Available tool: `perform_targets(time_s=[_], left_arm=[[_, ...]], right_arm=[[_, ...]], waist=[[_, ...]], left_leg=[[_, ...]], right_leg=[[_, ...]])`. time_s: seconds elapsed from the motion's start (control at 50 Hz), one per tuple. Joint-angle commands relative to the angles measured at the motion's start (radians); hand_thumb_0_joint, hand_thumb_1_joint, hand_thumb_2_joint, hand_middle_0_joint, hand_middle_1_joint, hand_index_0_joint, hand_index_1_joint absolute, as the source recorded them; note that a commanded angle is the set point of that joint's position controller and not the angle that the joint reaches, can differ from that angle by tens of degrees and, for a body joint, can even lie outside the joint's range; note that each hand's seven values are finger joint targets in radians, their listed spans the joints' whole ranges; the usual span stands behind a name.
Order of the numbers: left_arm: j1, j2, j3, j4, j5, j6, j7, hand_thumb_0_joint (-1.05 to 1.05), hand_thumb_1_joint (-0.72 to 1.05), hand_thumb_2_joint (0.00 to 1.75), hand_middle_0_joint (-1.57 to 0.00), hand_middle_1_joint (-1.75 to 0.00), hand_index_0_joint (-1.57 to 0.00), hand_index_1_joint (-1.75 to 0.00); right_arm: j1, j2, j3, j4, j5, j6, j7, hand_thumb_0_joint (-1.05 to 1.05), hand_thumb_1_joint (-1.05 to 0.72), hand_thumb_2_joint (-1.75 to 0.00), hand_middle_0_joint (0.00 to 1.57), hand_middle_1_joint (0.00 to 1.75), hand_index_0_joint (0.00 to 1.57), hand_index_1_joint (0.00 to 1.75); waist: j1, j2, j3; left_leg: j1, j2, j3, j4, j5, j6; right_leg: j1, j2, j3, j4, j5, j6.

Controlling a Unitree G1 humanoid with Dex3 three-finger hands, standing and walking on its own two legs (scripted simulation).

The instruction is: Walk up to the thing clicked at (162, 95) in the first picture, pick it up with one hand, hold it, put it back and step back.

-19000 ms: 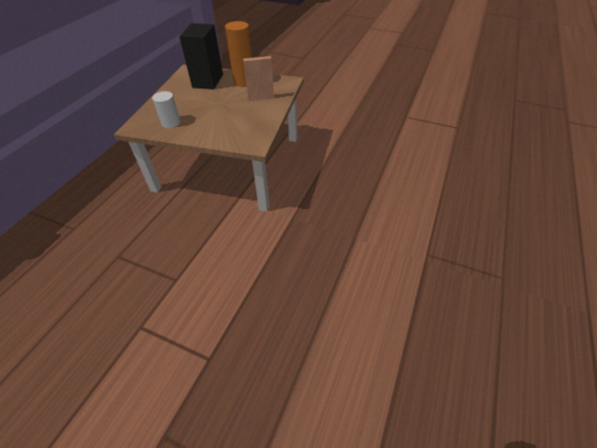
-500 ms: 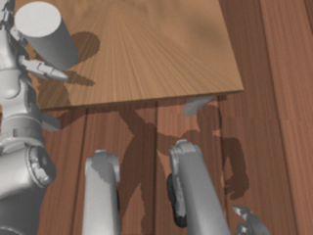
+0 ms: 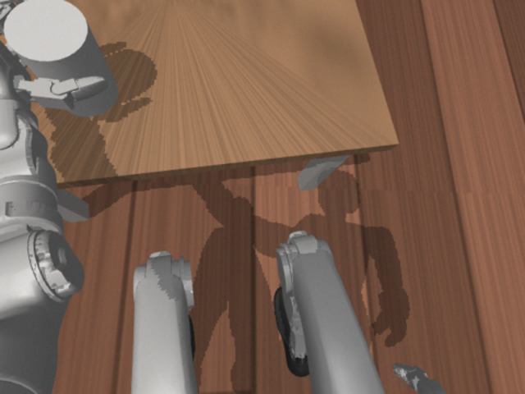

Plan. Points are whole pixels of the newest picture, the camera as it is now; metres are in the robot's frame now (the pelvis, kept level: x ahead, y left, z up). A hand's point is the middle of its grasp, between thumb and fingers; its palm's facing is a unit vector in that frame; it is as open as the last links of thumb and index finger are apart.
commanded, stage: close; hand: left
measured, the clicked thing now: (70, 64) +0.56 +0.21 +0.01
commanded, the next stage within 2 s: settle in 0.02 s
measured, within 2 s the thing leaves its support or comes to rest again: leaves its support in 0.56 s
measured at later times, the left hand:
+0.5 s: hand (50, 61) +0.55 +0.23 +0.03, palm faces +0.18 -0.98 -0.06, open 11.6 cm
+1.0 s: hand (24, 17) +0.56 +0.23 +0.09, palm faces +0.17 -0.98 -0.04, open 11.6 cm
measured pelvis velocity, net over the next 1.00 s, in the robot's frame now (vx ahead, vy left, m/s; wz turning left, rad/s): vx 0.02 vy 0.00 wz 0.01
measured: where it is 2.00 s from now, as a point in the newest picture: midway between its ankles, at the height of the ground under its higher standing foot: (240, 359)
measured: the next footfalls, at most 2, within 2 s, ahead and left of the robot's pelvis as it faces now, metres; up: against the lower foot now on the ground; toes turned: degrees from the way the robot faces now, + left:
none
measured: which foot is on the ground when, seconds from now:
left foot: down 0.00-1.00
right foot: down 0.00-1.00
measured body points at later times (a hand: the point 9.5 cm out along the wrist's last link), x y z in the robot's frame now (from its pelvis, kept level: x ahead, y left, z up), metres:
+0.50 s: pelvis +0.00 +0.00 +0.01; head +0.22 +0.04 +0.40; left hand +0.53 +0.28 +0.04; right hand +0.05 -0.26 -0.11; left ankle +0.08 +0.14 -0.38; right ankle +0.10 -0.14 -0.38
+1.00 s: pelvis +0.02 +0.00 +0.08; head +0.23 +0.04 +0.47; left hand +0.54 +0.28 +0.10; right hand +0.08 -0.27 -0.04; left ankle +0.08 +0.14 -0.38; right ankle +0.10 -0.14 -0.38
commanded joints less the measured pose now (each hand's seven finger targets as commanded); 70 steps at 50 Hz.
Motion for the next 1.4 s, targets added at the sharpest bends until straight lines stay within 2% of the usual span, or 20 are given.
perform_targets(time_s=[0.0,0.1,0.18,0.26,0.42,0.54,0.6,0.68,0.76,0.82,0.94,0.98,1.02,1.1,1.14,1.18,1.22,1.24,1.3,1.38], left_arm=[[-0.328,0.192,0.006,-0.152,-0.01,-0.055,0.005,0.0,0.13,0.98,-1.21,-1.18,-1.22,-1.16],[-0.336,0.187,-0.002,-0.138,-0.001,-0.054,0.007,0.0,0.09,1.1,-1.35,-1.34,-1.37,-1.33],[-0.312,0.215,0.012,-0.168,0.016,-0.047,0.014,0.0,0.09,1.24,-1.33,-1.46,-1.36,-1.45],[-0.346,0.214,0.004,-0.191,0.026,-0.027,0.027,0.0,0.05,1.28,-1.36,-1.5,-1.39,-1.5],[-0.454,0.246,-0.005,-0.427,-0.004,-0.003,0.042,0.0,-0.1,1.31,-1.41,-1.57,-1.44,-1.58],[-0.498,0.262,-0.009,-0.545,-0.036,0.015,0.055,0.0,-0.06,1.32,-1.38,-1.56,-1.4,-1.57],[-0.407,0.204,-0.037,-0.436,-0.045,0.029,0.054,0.0,-0.06,1.33,-1.37,-1.56,-1.39,-1.56],[-0.466,0.245,-0.029,-0.521,-0.049,0.003,0.056,0.0,-0.03,1.33,-1.36,-1.54,-1.38,-1.55],[-0.32,0.187,-0.043,-0.317,-0.054,0.015,0.042,0.0,-0.03,1.32,-1.32,-1.52,-1.35,-1.52],[-0.383,0.242,-0.017,-0.412,-0.054,-0.008,0.043,0.0,0.0,1.3,-1.32,-1.5,-1.34,-1.5],[-0.326,0.163,-0.043,-0.338,-0.06,-0.011,0.031,0.0,-0.02,1.32,-1.32,-1.51,-1.35,-1.51],[-0.397,0.256,-0.007,-0.444,-0.049,-0.023,0.036,0.0,0.01,1.32,-1.33,-1.51,-1.36,-1.51],[-0.375,0.184,-0.038,-0.39,-0.057,-0.011,0.029,0.0,0.03,1.32,-1.32,-1.5,-1.34,-1.5],[-0.354,0.156,-0.054,-0.371,-0.063,-0.01,0.029,0.0,0.01,1.34,-1.31,-1.5,-1.33,-1.5],[-0.381,0.212,-0.026,-0.427,-0.06,-0.017,0.034,0.0,0.01,1.33,-1.32,-1.5,-1.34,-1.5],[-0.415,0.178,-0.059,-0.449,-0.058,-0.018,0.031,0.0,0.02,1.32,-1.29,-1.48,-1.32,-1.48],[-0.368,0.194,-0.036,-0.398,-0.063,-0.009,0.036,0.0,0.03,1.33,-1.3,-1.49,-1.32,-1.49],[-0.339,0.147,-0.055,-0.361,-0.069,-0.007,0.034,0.0,0.04,1.35,-1.3,-1.5,-1.33,-1.5],[-0.363,0.204,-0.027,-0.431,-0.065,-0.021,0.045,0.0,0.03,1.34,-1.3,-1.5,-1.32,-1.5],[-0.328,0.172,-0.036,-0.373,-0.066,-0.024,0.047,0.0,0.03,1.35,-1.29,-1.5,-1.31,-1.5]], right_arm=[[0.182,-0.216,-0.067,-0.03,0.001,-0.008,-0.014,0.0,-0.92,-0.9,0.2,0.3,0.2,0.3],[0.185,-0.216,-0.067,-0.046,-0.002,-0.006,-0.007,0.0,-0.93,-0.9,0.2,0.3,0.2,0.3],[0.194,-0.214,-0.067,-0.053,-0.004,0.005,-0.003,0.0,-0.92,-0.9,0.2,0.3,0.2,0.3],[0.188,-0.218,-0.074,-0.058,0.001,0.012,-0.006,0.0,-0.92,-0.91,0.2,0.3,0.2,0.3],[0.197,-0.205,-0.09,-0.069,0.015,0.011,-0.024,0.0,-0.93,-0.91,0.2,0.3,0.2,0.3],[0.209,-0.195,-0.093,-0.042,0.03,0.007,-0.043,0.0,-0.93,-0.91,0.2,0.3,0.2,0.3],[0.196,-0.182,-0.082,-0.029,0.036,0.003,-0.048,0.0,-0.92,-0.91,0.2,0.3,0.2,0.3],[0.193,-0.18,-0.086,-0.037,0.035,-0.005,-0.05,0.0,-0.92,-0.91,0.2,0.3,0.2,0.3],[0.18,-0.181,-0.081,-0.034,0.037,-0.012,-0.048,0.0,-0.92,-0.91,0.2,0.3,0.2,0.3],[0.187,-0.182,-0.086,-0.039,0.035,-0.012,-0.044,0.0,-0.92,-0.91,0.2,0.3,0.2,0.3],[0.177,-0.181,-0.088,-0.053,0.04,-0.017,-0.038,0.0,-0.92,-0.91,0.2,0.3,0.2,0.3],[0.187,-0.186,-0.095,-0.05,0.039,-0.012,-0.039,0.0,-0.91,-0.9,0.2,0.3,0.2,0.3],[0.185,-0.183,-0.093,-0.048,0.039,-0.013,-0.036,0.0,-0.92,-0.9,0.2,0.3,0.2,0.3],[0.185,-0.172,-0.092,-0.041,0.038,-0.019,-0.04,0.0,-0.92,-0.91,0.2,0.3,0.2,0.3],[0.185,-0.173,-0.095,-0.04,0.036,-0.019,-0.04,0.0,-0.92,-0.9,0.2,0.3,0.2,0.3],[0.187,-0.171,-0.094,-0.045,0.036,-0.021,-0.038,0.0,-0.91,-0.9,0.2,0.3,0.2,0.3],[0.184,-0.172,-0.094,-0.044,0.04,-0.021,-0.041,0.0,-0.91,-0.9,0.2,0.3,0.2,0.3],[0.179,-0.17,-0.091,-0.045,0.04,-0.02,-0.041,0.0,-0.91,-0.9,0.2,0.3,0.2,0.3],[0.174,-0.167,-0.092,-0.05,0.04,-0.023,-0.043,0.0,-0.92,-0.9,0.2,0.3,0.2,0.3],[0.169,-0.162,-0.088,-0.046,0.041,-0.025,-0.042,0.0,-0.91,-0.9,0.2,0.3,0.2,0.3]], waist=[[-0.01,0.172,-0.599],[-0.021,0.155,-0.602],[0.007,0.18,-0.667],[0.003,0.212,-0.641],[0.002,0.218,-0.793],[0.018,0.267,-0.811],[0.005,0.219,-0.717],[0.025,0.242,-0.778],[0.017,0.184,-0.674],[0.043,0.209,-0.765],[0.029,0.19,-0.706],[0.054,0.243,-0.793],[0.036,0.226,-0.781],[0.023,0.191,-0.733],[0.047,0.204,-0.779],[0.028,0.233,-0.782],[0.033,0.197,-0.759],[0.03,0.19,-0.742],[0.045,0.199,-0.772],[0.042,0.184,-0.729]], left_leg=[[0.4,0.011,0.078,-0.249,0.16,0.069],[0.368,0.009,0.084,-0.233,0.152,0.074],[0.414,0.011,0.085,-0.243,0.192,0.067],[0.445,0.014,0.068,-0.27,0.163,0.063],[0.516,0.013,0.086,-0.288,0.197,0.073],[0.622,0.017,0.073,-0.359,0.202,0.07],[0.584,0.016,0.068,-0.387,0.189,0.074],[0.668,0.02,0.07,-0.406,0.244,0.074],[0.635,0.02,0.068,-0.419,0.266,0.079],[0.693,0.019,0.072,-0.425,0.323,0.078],[0.697,0.019,0.065,-0.469,0.303,0.075],[0.783,0.02,0.061,-0.483,0.352,0.07],[0.811,0.023,0.051,-0.487,0.377,0.068],[0.758,0.022,0.065,-0.488,0.351,0.078],[0.79,0.022,0.07,-0.493,0.361,0.079],[0.823,0.023,0.063,-0.51,0.365,0.072],[0.804,0.023,0.062,-0.515,0.351,0.076],[0.801,0.022,0.06,-0.522,0.348,0.075],[0.813,0.023,0.065,-0.526,0.363,0.078],[0.816,0.024,0.061,-0.543,0.357,0.077]], right_leg=[[0.359,-0.007,-0.078,-0.219,0.171,-0.084],[0.371,-0.004,-0.076,-0.217,0.17,-0.081],[0.4,-0.004,-0.079,-0.204,0.195,-0.085],[0.356,-0.011,-0.08,-0.205,0.173,-0.088],[0.483,-0.008,-0.056,-0.267,0.21,-0.082],[0.502,-0.012,-0.044,-0.326,0.197,-0.089],[0.5,-0.012,-0.043,-0.357,0.184,-0.088],[0.531,-0.009,-0.036,-0.386,0.224,-0.091],[0.532,-0.009,-0.038,-0.414,0.246,-0.087],[0.592,-0.01,-0.032,-0.417,0.293,-0.088],[0.585,-0.011,-0.041,-0.443,0.273,-0.09],[0.61,-0.011,-0.039,-0.443,0.298,-0.094],[0.597,-0.011,-0.044,-0.443,0.311,-0.094],[0.631,-0.008,-0.035,-0.477,0.312,-0.085],[0.658,-0.009,-0.027,-0.486,0.322,-0.086],[0.635,-0.01,-0.034,-0.484,0.312,-0.091],[0.651,-0.008,-0.032,-0.5,0.305,-0.087],[0.648,-0.011,-0.034,-0.503,0.305,-0.088],[0.684,-0.011,-0.03,-0.509,0.322,-0.086],[0.672,-0.01,-0.033,-0.52,0.309,-0.087]])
